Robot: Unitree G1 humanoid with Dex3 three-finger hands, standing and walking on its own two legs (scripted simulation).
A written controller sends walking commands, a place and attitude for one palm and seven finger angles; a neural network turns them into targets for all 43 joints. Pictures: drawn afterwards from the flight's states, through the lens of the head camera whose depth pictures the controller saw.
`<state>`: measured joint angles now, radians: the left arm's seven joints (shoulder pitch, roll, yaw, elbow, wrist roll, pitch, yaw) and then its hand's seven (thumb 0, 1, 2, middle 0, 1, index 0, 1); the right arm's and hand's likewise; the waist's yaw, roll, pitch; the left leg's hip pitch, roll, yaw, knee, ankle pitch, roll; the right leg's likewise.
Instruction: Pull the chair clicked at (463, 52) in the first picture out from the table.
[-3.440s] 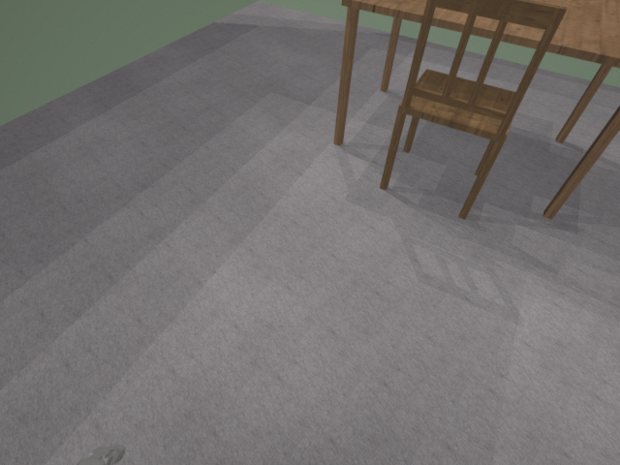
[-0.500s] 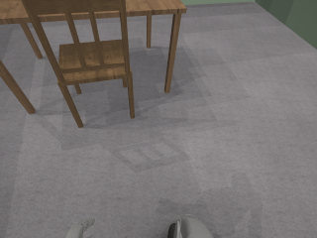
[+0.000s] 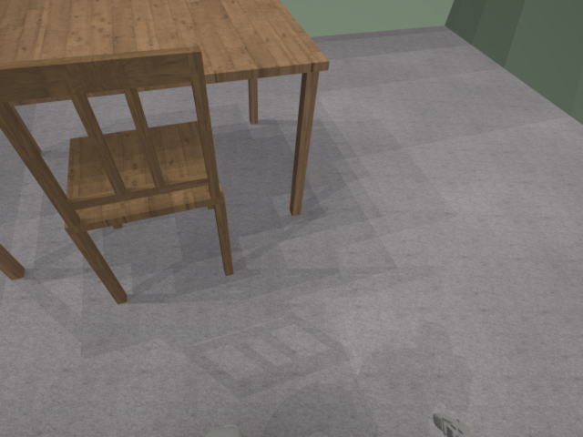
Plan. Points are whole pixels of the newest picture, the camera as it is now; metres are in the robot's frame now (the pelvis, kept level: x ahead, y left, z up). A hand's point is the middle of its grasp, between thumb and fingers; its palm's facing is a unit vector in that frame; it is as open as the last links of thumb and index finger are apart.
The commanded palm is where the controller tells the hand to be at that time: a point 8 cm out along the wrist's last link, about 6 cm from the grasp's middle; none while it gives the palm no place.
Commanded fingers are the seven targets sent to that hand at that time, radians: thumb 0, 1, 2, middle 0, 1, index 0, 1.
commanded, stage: walk to a spot facing it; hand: left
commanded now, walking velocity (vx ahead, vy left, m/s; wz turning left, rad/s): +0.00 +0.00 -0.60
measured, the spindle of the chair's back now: (101, 148) +0.66 +0.52 -0.08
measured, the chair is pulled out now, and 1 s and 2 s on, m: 0.00 0.00 0.00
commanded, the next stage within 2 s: turn to face it in 0.30 s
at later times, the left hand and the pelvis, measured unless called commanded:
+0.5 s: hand (225, 341) +0.29 +0.15 -0.16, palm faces -0.32 -0.92 -0.24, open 7.4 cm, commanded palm none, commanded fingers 0.00 0.90 0.90 -0.20 -0.30 -0.20 -0.30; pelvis +0.12 +0.00 -0.01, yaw -18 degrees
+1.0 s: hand (181, 382) +0.22 +0.21 -0.19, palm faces -0.01 -0.98 -0.18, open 7.4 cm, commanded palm none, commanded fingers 0.00 0.90 0.90 -0.20 -0.30 -0.20 -0.30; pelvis +0.13 +0.02 +0.00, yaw -3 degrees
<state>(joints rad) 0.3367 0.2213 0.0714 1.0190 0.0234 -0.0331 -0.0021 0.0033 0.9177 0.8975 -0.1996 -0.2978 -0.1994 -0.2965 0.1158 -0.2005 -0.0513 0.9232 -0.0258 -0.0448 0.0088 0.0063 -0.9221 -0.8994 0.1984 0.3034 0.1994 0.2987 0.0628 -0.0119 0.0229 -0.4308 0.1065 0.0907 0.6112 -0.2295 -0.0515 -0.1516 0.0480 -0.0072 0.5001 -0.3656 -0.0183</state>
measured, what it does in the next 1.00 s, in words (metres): walks ahead: right foot, then left foot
